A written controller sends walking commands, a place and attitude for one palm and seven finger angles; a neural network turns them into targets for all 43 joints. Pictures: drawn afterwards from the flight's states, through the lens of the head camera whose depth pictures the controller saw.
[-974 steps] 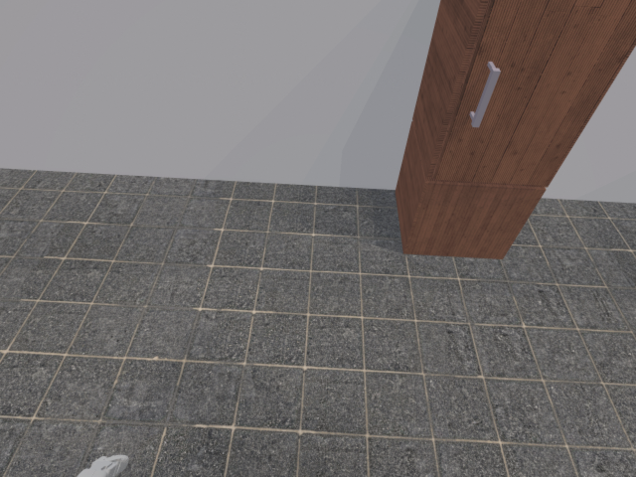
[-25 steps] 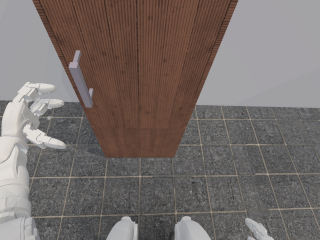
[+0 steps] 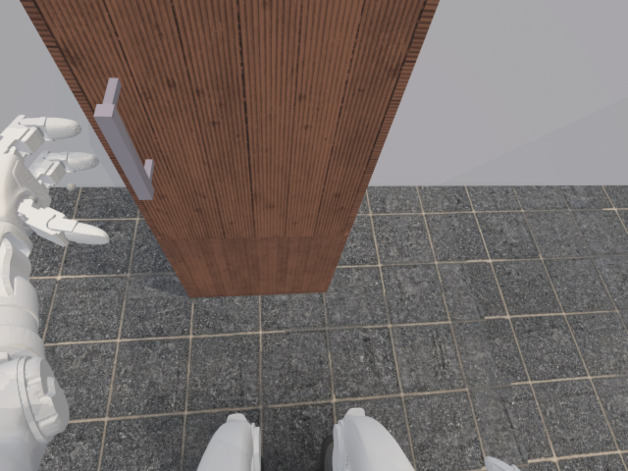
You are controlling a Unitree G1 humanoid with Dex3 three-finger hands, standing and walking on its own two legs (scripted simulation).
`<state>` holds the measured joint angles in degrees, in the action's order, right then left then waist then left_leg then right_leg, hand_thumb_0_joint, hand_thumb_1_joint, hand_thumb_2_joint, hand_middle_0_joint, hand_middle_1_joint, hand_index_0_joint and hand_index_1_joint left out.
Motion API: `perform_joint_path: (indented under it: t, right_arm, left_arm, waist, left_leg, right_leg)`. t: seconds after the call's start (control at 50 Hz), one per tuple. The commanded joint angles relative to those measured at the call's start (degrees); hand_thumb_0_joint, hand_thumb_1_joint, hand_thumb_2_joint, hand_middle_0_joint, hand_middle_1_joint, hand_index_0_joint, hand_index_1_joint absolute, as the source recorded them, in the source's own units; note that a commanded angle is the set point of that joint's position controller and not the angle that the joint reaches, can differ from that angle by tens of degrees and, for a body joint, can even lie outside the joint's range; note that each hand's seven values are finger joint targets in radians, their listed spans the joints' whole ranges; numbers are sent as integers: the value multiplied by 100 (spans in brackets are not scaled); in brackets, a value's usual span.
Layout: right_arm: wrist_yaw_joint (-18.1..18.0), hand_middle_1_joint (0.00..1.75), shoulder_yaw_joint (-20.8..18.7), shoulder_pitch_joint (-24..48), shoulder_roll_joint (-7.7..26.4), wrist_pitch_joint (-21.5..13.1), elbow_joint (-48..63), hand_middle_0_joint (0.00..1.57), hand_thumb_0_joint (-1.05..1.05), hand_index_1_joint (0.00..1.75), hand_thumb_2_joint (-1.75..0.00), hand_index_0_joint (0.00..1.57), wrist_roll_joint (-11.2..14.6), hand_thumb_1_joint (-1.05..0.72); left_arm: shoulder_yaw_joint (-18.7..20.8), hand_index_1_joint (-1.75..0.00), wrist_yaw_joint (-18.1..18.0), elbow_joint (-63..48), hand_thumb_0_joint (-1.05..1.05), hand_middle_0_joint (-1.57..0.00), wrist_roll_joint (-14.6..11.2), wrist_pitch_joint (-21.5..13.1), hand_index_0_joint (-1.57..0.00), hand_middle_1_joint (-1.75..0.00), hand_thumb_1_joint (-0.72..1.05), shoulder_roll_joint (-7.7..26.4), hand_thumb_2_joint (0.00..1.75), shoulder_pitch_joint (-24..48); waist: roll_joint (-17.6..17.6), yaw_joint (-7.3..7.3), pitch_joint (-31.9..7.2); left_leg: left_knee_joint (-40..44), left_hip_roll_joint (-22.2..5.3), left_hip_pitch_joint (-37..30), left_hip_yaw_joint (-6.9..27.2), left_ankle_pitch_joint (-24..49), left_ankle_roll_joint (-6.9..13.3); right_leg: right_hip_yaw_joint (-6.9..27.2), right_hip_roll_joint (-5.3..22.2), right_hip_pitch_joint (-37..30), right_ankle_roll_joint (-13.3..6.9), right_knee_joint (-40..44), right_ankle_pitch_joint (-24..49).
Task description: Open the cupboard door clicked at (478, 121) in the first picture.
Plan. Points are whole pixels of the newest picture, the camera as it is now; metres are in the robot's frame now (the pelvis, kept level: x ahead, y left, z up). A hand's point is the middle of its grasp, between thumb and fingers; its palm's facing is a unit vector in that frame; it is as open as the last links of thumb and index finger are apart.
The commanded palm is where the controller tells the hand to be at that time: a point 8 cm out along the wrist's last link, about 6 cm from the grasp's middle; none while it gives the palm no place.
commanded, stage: move the hooked fingers beside the handle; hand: left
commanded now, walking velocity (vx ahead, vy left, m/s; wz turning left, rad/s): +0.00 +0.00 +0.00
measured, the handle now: (131, 145) +0.51 +0.23 +0.05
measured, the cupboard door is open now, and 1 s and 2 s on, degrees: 0 0 0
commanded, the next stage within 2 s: slide the fingers in behind the handle in 1.06 s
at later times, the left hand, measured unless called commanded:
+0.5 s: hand (76, 165) +0.47 +0.29 +0.05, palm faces +0.04 -1.00 -0.02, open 14.0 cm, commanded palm +0.45 +0.33 +0.06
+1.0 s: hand (77, 168) +0.46 +0.28 +0.06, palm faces +0.06 -1.00 -0.02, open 14.0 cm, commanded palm +0.44 +0.32 +0.06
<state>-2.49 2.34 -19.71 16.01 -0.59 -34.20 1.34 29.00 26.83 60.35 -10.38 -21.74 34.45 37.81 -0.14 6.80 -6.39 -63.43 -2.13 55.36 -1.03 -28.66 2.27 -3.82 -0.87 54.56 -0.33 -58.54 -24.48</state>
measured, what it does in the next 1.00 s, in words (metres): stands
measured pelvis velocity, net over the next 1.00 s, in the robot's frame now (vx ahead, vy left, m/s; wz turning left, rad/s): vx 0.00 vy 0.01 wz -0.01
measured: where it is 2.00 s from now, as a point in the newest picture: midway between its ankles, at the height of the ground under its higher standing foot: outside the picture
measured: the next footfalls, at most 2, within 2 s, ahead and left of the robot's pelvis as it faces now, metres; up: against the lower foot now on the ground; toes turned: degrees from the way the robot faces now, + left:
none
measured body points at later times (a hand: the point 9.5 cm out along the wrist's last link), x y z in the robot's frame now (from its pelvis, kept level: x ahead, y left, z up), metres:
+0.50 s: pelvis +0.00 +0.00 -0.01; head +0.14 +0.03 +0.42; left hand +0.47 +0.34 +0.06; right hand +0.02 -0.28 -0.11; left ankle +0.01 +0.09 -0.66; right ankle +0.03 -0.12 -0.66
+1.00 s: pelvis +0.00 +0.01 +0.00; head +0.14 +0.04 +0.42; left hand +0.46 +0.33 +0.06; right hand +0.05 -0.26 -0.10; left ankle +0.01 +0.09 -0.66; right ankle +0.03 -0.12 -0.66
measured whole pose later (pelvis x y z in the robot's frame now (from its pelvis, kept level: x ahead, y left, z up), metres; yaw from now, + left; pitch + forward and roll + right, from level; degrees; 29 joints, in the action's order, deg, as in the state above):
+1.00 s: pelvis +0.00 +0.01 +0.00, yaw -1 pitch +22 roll -4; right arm -1.4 2.7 -19.5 15.5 3.1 -33.2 0.6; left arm 29.7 24.8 60.7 -8.7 -23.8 35.3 41.2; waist 0.0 7.9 -6.6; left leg -64.8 -2.5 57.8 -1.0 -29.4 2.6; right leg -3.7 -1.3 56.6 0.2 -58.8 -24.5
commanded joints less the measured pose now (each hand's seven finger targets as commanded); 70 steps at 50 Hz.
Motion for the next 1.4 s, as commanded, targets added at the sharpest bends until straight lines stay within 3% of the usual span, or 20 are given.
perform_joint_path:
  t: [0.0,0.04,0.16,0.22,0.34,0.44,0.52,0.62,0.68,0.76,0.86,0.92,0.96,1.02,1.08,1.14,1.18,1.22,1.36,1.38]
  right_arm:
    - [-77,30,-404,-720,1088,-49,388,20,0,30,-90,20,-63,-90]
    - [-56,30,-405,-743,1086,-19,327,20,0,30,-90,20,-64,-90]
    - [-105,30,-341,-833,1158,90,264,20,0,30,-90,20,-44,-90]
    - [-105,30,-336,-927,1194,121,264,20,0,30,-90,20,-91,-90]
    - [-45,30,-325,-955,1180,172,324,20,0,30,-90,20,-106,-90]
    - [-9,30,-327,-980,1179,298,395,20,0,30,-90,20,-68,-90]
    - [-14,30,-378,-1002,1193,294,416,20,0,30,-90,20,-85,-90]
    - [24,30,-387,-953,1136,296,318,20,0,30,-90,20,-92,-90]
    - [10,30,-378,-933,1137,318,276,20,0,30,-90,20,-68,-90]
    - [-20,30,-364,-921,1157,326,305,20,0,30,-90,20,-75,-90]
    - [0,30,-365,-869,1116,309,333,20,0,30,-90,20,-121,-90]
    - [21,30,-392,-879,1107,292,399,20,0,30,-90,20,-126,-90]
    - [39,30,-371,-830,1080,308,383,20,0,30,-90,20,-98,-90]
    - [23,30,-355,-854,1108,349,391,20,0,30,-90,20,-69,-90]
    - [-21,30,-351,-820,1115,353,406,20,0,30,-90,20,-53,-90]
    - [-38,30,-362,-840,1140,319,374,20,0,30,-90,20,-88,-90]
    - [-19,30,-357,-800,1076,282,335,20,0,30,-90,20,-96,-90]
    - [-11,30,-378,-833,1099,262,272,20,0,30,-90,20,-119,-90]
    - [3,30,-364,-819,1079,308,302,20,0,30,-90,20,-78,-90]
    - [-6,30,-369,-821,1094,313,315,20,0,30,-90,20,-88,-90]
  left_arm:
    - [307,-120,32,-1312,0,-30,-115,-555,-30,-120,-50,1886,30,2200]
    - [221,-120,65,-1185,0,-30,-165,-589,-30,-120,-50,1724,30,2301]
    - [185,-120,107,-400,0,-30,2,-287,-30,-120,-50,2014,30,2698]
    - [432,-120,42,-687,0,-30,124,-373,-30,-120,-50,2492,30,3026]
    - [657,-120,73,-688,0,-30,60,-462,-30,-120,-50,2684,30,2708]
    - [431,-120,223,-547,0,-30,14,-184,-30,-120,-50,2373,30,2426]
    - [719,-120,195,-949,0,-30,-46,-345,-30,-120,-50,2632,30,2450]
    - [292,-120,142,-1334,0,-30,-104,-576,-30,-120,-50,2052,30,2671]
    - [21,-120,130,-843,0,-30,-79,-392,-30,-120,-50,1675,30,2447]
    - [137,-120,44,-747,0,-30,-37,-275,-30,-120,-50,1853,30,2500]
    - [226,-120,-200,-1129,0,-30,27,-542,-30,-120,-50,1933,30,2746]
    - [415,-120,-242,-1358,0,-30,4,-649,-30,-120,-50,2065,30,2439]
    - [254,-120,-185,-1268,0,-30,-5,-601,-30,-120,-50,1862,30,2338]
    - [157,-120,-63,-809,0,-30,-49,-379,-30,-120,-50,1717,30,2081]
    - [24,-120,-13,-665,0,-30,-8,-259,-30,-120,-50,1670,30,2319]
    - [308,-120,-48,-859,0,-30,-40,-448,-30,-120,-50,2010,30,2491]
    - [-17,-120,-59,-1119,0,-30,-70,-606,-30,-120,-50,1611,30,2810]
    - [121,-120,-56,-1214,0,-30,-102,-726,-30,-120,-50,1735,30,2749]
    - [-67,-120,-135,-999,0,-30,-46,-365,-30,-120,-50,1496,30,2467]
    - [90,-120,-211,-1092,0,-30,-15,-361,-30,-120,-50,1707,30,2495]
  waist:
    - [968,-89,-2616]
    - [975,-36,-2684]
    - [708,148,-2146]
    - [1127,80,-2662]
    - [1157,-5,-3056]
    - [931,69,-2645]
    - [1018,-20,-2955]
    - [1451,74,-2911]
    - [1126,137,-2394]
    - [1013,82,-2334]
    - [1208,52,-2561]
    - [1281,-80,-3105]
    - [1339,-55,-2885]
    - [848,7,-2475]
    - [769,114,-2175]
    - [846,49,-2461]
    - [1089,134,-2571]
    - [1174,69,-2856]
    - [1147,35,-2582]
    - [1051,0,-2606]
  left_leg:
    - [755,21,-1911,410,2462,-115]
    - [721,9,-2019,427,2466,-126]
    - [684,43,-1216,370,1746,-23]
    - [603,27,-1548,427,2073,-60]
    - [493,19,-1563,381,2486,-56]
    - [574,1,-1469,354,2379,-23]
    - [580,-8,-1656,381,2573,-43]
    - [614,-53,-2363,483,2806,-131]
    - [760,-51,-2118,547,2376,-136]
    - [780,-29,-1961,535,2329,-133]
    - [710,-50,-2247,580,2657,-211]
    - [659,-43,-2482,540,3143,-230]
    - [704,-52,-2456,532,3065,-242]
    - [770,-33,-2028,474,2672,-146]
    - [791,7,-1636,422,2151,-89]
    - [716,5,-1748,456,2260,-107]
    - [671,2,-1961,483,2287,-126]
    - [619,-10,-2187,508,2504,-156]
    - [711,8,-1975,481,2405,-140]
    - [737,0,-1939,494,2379,-138]
  right_leg:
    - [193,-153,-1005,-136,457,1447]
    - [185,-163,-896,-113,484,1409]
    - [250,-135,-830,-74,542,1113]
    - [244,-142,-792,-106,424,1233]
    - [269,-169,-1121,-89,335,1661]
    - [219,-200,-978,-59,443,1606]
    - [220,-224,-1078,-89,409,1697]
    - [138,-247,-558,-115,460,1450]
    - [60,-233,-422,-121,548,1119]
    - [67,-198,-521,-123,542,1168]
    - [57,-196,-421,-134,443,1234]
    - [96,-208,-759,-128,407,1540]
    - [74,-213,-692,-127,454,1470]
    - [75,-225,-812,-110,533,1433]
    - [113,-190,-773,-95,567,1286]
    - [145,-193,-801,-116,498,1317]
    - [142,-188,-604,-115,478,1240]
    - [148,-203,-641,-132,444,1335]
    - [111,-168,-646,-112,489,1301]
    - [109,-168,-753,-116,485,1312]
